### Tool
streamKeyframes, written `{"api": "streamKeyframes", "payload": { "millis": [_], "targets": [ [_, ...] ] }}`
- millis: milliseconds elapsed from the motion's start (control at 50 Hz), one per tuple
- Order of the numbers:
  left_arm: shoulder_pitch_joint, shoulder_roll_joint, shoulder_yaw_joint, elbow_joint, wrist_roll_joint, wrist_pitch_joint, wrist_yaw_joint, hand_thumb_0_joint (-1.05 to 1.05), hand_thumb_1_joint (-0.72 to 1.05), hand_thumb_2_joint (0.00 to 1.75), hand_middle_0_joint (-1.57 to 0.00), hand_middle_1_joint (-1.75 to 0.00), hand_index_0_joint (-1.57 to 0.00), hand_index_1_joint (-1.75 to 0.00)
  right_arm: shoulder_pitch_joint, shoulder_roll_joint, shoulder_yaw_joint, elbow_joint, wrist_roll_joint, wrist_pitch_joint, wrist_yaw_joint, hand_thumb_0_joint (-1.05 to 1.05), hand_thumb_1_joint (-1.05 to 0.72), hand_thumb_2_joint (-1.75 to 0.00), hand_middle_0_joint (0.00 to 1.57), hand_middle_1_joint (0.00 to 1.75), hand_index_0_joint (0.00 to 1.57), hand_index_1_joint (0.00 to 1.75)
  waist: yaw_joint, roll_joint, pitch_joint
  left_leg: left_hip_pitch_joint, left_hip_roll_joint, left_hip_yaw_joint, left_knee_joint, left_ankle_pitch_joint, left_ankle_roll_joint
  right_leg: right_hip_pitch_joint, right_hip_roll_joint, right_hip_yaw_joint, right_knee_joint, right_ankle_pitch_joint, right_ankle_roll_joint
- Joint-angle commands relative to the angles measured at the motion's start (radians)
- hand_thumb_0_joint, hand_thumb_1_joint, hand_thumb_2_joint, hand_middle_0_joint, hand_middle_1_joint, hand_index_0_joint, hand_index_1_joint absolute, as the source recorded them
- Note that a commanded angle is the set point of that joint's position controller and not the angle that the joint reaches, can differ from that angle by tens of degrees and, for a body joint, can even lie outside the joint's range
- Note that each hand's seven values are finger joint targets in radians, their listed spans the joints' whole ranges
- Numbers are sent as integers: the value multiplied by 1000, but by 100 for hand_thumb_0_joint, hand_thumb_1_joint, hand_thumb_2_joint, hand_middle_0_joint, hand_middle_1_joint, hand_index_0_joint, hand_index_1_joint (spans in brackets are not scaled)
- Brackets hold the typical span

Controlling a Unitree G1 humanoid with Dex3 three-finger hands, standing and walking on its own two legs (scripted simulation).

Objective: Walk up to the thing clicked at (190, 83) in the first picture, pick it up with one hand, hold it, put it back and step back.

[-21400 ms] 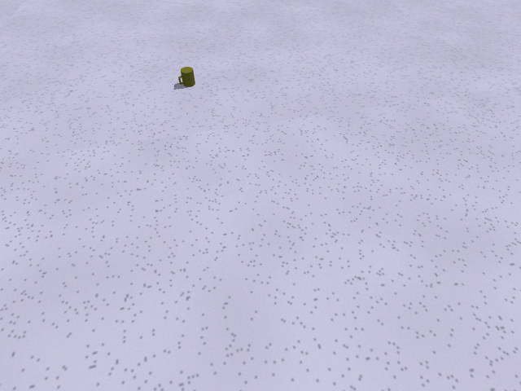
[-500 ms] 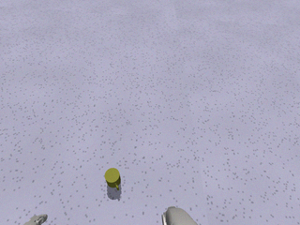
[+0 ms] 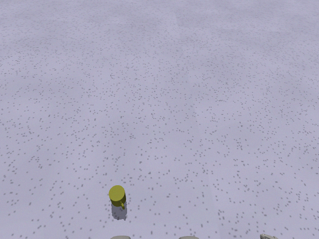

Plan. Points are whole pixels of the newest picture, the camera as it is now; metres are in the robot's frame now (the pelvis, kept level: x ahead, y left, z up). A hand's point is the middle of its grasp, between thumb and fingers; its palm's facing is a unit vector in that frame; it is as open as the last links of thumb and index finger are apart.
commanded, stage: walk up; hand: left
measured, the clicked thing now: (119, 198) +0.42 +0.21 -0.71
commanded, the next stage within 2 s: none
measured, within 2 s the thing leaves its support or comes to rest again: neither
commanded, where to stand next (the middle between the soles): +0.05 -0.02 m, yaw +0 degrees
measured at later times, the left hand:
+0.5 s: hand out of the picture +0.11 +0.22 -0.14, palm faces -0.06 -0.94 -0.33, open 7.4 cm
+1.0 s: hand out of the picture -0.03 +0.21 -0.14, palm faces -0.02 -0.91 -0.42, open 7.4 cm
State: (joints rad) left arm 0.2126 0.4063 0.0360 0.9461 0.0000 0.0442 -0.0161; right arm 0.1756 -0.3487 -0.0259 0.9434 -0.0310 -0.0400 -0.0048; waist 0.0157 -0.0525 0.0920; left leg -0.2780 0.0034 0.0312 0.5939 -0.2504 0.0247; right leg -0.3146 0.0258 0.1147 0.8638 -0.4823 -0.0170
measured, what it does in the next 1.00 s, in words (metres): steps on the spot: right foot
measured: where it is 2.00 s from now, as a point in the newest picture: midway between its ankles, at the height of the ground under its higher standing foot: outside the picture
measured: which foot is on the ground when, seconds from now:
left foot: down 0.00-0.82, up 0.84-1.00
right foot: up 0.00-0.14, down 0.16-1.00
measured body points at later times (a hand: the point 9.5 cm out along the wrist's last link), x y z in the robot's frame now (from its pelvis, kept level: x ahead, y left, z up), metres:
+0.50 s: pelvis +0.01 -0.02 +0.01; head +0.01 -0.03 +0.46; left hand +0.12 +0.27 -0.11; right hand +0.06 -0.33 -0.12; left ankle +0.05 +0.11 -0.73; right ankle -0.01 -0.16 -0.73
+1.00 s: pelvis -0.08 -0.06 +0.00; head -0.03 -0.09 +0.45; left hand -0.03 +0.26 -0.11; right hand +0.03 -0.38 -0.14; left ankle -0.07 +0.10 -0.67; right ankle -0.06 -0.16 -0.73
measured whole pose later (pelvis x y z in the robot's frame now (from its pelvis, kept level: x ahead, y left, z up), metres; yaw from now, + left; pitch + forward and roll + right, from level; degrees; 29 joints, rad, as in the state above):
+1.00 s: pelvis -0.08 -0.06 +0.00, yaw +0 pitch -2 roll +1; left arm 0.21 0.34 0.05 0.97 0.05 0.00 -0.01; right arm 0.12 -0.44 -0.07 0.95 -0.03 0.04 0.01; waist 0.03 0.07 0.14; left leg -0.46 -0.06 -0.13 1.05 -0.40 0.00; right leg -0.28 -0.01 -0.02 0.62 -0.32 -0.03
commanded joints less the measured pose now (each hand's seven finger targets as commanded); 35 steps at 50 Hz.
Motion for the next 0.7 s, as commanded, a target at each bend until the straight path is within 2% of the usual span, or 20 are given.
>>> {"api": "streamKeyframes", "payload": {
  "millis": [0, 40, 80, 120, 140, 160, 180, 200, 220, 240, 260, 280, 400, 480, 500, 540, 580, 620, 660, 680],
  "targets": [
    [48, 191, 63, -32, -2, -20, 5, 0, 90, 90, -20, -30, -20, -30, -31, -312, -83, -70, 4, -34, -27, 0, -90, -90, 20, 30, 20, 30, -1, 196, -58, 39, 271, -273, -272, 17, 161, -67, -34, 13, 37, -33, -16],
    [32, 165, 53, -29, 3, -30, -4, 0, 90, 90, -20, -30, -20, -30, -34, -300, -77, -69, -3, -30, -17, 0, -90, -90, 20, 30, 20, 30, -14, 230, -84, 74, 243, -232, -257, -38, 149, -20, -48, -52, -114, -40, -5],
    [36, 155, 52, -14, 11, -40, -2, 0, 90, 90, -20, -30, -20, -30, -42, -301, -75, -73, -6, -15, -9, 0, -90, -90, 20, 30, 20, 30, -15, 231, -89, 22, 221, -198, -223, -52, 139, 73, -31, -107, -260, 13, -5],
    [70, 138, 49, 18, 19, -55, 10, 0, 90, 90, -20, -30, -20, -30, -57, -273, -58, -71, 12, 1, -3, 0, -90, -90, 20, 30, 20, 30, 18, 198, -102, -11, 192, -155, -137, 42, 92, 187, -25, -113, -473, 188, -16],
    [48, 178, 57, 18, 32, -64, 15, 0, 90, 90, -20, -30, -20, -30, -51, -239, -46, -76, 24, 3, -1, 0, -90, -90, 20, 30, 20, 30, 12, 127, -106, -84, 161, -132, -95, 73, 49, 258, -63, -31, -480, 258, -31],
    [12, 229, 60, -2, 33, -74, 18, 0, 90, 90, -20, -30, -20, -30, -51, -188, -32, -77, 38, 4, 2, 0, -90, -90, 20, 30, 20, 30, -4, -17, -95, -82, 75, -68, -29, 1, -8, 168, -202, 183, -539, 229, -82],
    [-73, 259, 52, -14, 24, -73, 11, 0, 90, 90, -20, -30, -20, -30, -61, -197, -36, -57, 38, 8, -1, 0, -90, -90, 20, 30, 20, 30, -34, -50, -63, 55, 39, -34, -19, -152, -20, -12, -264, 210, -547, 148, -127],
    [-124, 238, 43, -31, 22, -71, 6, 0, 90, 90, -20, -30, -20, -30, -40, -207, -41, -34, 32, 6, 2, 0, -90, -90, 20, 30, 20, 30, -54, -34, -56, 130, 44, -46, -48, -131, -22, -60, -245, 166, -534, 144, -114],
    [-140, 213, 35, -24, 12, -71, 7, 0, 90, 90, -20, -30, -20, -30, -40, -214, -39, -18, 30, 2, 3, 0, -90, -90, 20, 30, 20, 30, -59, -13, -49, 126, 60, -53, -120, -57, -19, -35, -201, 95, -516, 165, -74],
    [-133, 199, 28, -14, 9, -70, 8, 0, 90, 90, -20, -30, -20, -30, -63, -229, -42, -9, 29, -2, 6, 0, -90, -90, 20, 30, 20, 30, -47, -13, -54, 138, 79, -78, -147, -6, -7, -25, -163, 59, -511, 180, -44],
    [-122, 192, 27, -2, 7, -71, 8, 0, 90, 90, -20, -30, -20, -30, -58, -225, -38, 2, 28, -5, 7, 0, -90, -90, 20, 30, 20, 30, -39, -33, -73, 146, 99, -95, -166, 47, 1, 11, -147, 39, -510, 219, -34],
    [-114, 190, 25, 6, 7, -72, 7, 0, 90, 90, -20, -30, -20, -30, -63, -229, -33, 9, 27, -7, 8, 0, -90, -90, 20, 30, 20, 30, -30, -41, -93, 142, 105, -96, -164, 81, 9, 45, -140, 33, -518, 246, -30],
    [-128, 179, 23, 56, -5, -71, 14, 0, 90, 90, -20, -30, -20, -30, -77, -226, -18, 67, 30, -10, 4, 0, -90, -90, 20, 30, 20, 30, -17, 15, -104, 155, 113, -81, -206, 223, -7, 140, -140, 7, -536, 380, -23],
    [-150, 168, 19, 75, -6, -69, 16, 0, 90, 90, -20, -30, -20, -30, -89, -227, -17, 95, 28, -8, 0, 0, -90, -90, 20, 30, 20, 30, -18, 33, -117, 169, 120, -80, -232, 230, -7, 168, -139, -5, -553, 403, -19],
    [-171, 217, 46, 61, -18, -44, 22, 0, 90, 90, -20, -30, -20, -30, -109, -273, -30, 95, 36, 11, -8, 0, -90, -90, 20, 30, 20, 30, -18, 26, 23, 67, 118, -97, -160, 448, -1, 94, -139, -9, -460, 632, -23],
    [-151, 201, 52, 42, -23, -29, 28, 0, 90, 90, -20, -30, -20, -30, -87, -265, -37, 86, 48, 19, -14, 0, -90, -90, 20, 30, 20, 30, -18, 52, -72, 105, 132, -89, -134, 566, 17, 134, -133, -51, -400, 698, -31],
    [-147, 184, 54, 22, -21, -16, 26, 0, 90, 90, -20, -30, -20, -30, -85, -276, -54, 67, 46, 26, -16, 0, -90, -90, 20, 30, 20, 30, -20, 77, -183, 145, 160, -116, -125, 583, 57, 140, -98, -77, -301, 623, -39],
    [-154, 150, 48, -1, -13, -1, 23, 0, 90, 90, -20, -30, -20, -30, -91, -304, -68, 46, 39, 32, -17, 0, -90, -90, 20, 30, 20, 30, -27, 151, -219, 115, 234, -187, -179, 569, 118, 121, -45, -98, -176, 453, -26],
    [-109, 149, 54, -6, -6, 18, 19, 0, 90, 90, -20, -30, -20, -30, -140, -326, -82, -2, 28, 41, -20, 0, -90, -90, 20, 30, 20, 30, -11, 267, -224, 37, 321, -259, -209, 511, 198, 99, -14, -104, 25, 109, -33],
    [-79, 150, 59, -10, -4, 25, 17, 0, 90, 90, -20, -30, -20, -30, -155, -325, -83, -26, 21, 46, -21, 0, -90, -90, 20, 30, 20, 30, 0, 288, -218, -2, 350, -271, -214, 467, 226, 90, -17, -87, 94, -44, -36]
  ]
}}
